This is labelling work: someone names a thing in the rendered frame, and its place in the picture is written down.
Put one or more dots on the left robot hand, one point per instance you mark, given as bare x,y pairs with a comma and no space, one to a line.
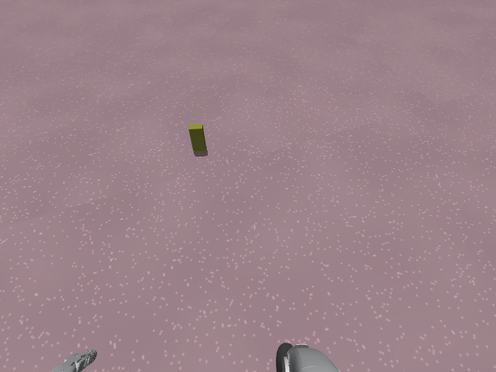
76,362

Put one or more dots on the carton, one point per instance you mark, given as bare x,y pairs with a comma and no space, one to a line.
197,137

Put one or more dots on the right robot foot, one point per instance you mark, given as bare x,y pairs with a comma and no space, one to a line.
281,352

